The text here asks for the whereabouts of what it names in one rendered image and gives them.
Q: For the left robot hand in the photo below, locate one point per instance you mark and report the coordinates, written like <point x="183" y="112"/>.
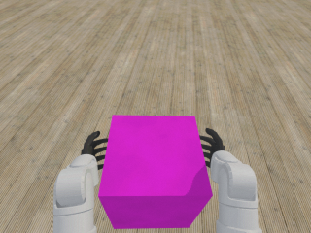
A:
<point x="90" y="144"/>

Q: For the right robot hand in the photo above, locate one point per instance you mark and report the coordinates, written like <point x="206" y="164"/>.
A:
<point x="216" y="144"/>

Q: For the left robot forearm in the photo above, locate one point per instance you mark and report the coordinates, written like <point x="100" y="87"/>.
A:
<point x="73" y="196"/>

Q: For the right robot forearm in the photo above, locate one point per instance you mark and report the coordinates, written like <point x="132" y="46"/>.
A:
<point x="237" y="194"/>

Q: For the carton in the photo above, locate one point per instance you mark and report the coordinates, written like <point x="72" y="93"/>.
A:
<point x="154" y="173"/>

